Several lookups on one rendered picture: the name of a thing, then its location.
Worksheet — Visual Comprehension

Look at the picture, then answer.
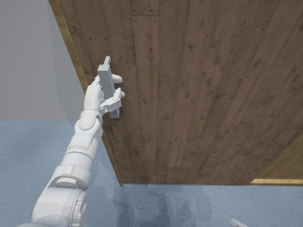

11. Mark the robot left hand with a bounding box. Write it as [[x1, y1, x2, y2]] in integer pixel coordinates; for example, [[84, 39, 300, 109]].
[[83, 74, 125, 117]]

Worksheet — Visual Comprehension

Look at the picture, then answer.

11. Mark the left robot forearm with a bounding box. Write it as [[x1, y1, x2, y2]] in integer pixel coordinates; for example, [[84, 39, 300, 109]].
[[31, 110, 103, 222]]

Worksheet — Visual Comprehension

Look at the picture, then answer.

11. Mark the left robot upper arm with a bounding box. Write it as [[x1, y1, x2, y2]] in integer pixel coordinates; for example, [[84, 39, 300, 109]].
[[16, 187, 88, 227]]

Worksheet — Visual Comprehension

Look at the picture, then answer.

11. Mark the wardrobe door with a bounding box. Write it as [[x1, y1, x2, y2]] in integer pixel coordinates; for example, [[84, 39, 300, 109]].
[[59, 0, 303, 186], [255, 132, 303, 180]]

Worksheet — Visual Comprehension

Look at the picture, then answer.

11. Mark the handle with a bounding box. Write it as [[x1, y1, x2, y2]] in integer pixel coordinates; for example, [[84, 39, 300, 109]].
[[98, 56, 120, 118]]

